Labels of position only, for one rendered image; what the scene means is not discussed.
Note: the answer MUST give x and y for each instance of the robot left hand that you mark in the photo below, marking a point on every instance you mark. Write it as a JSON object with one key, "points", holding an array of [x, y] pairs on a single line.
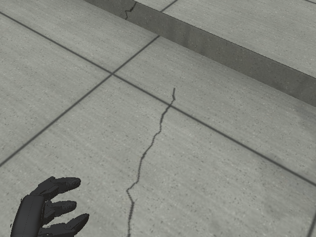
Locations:
{"points": [[37, 210]]}

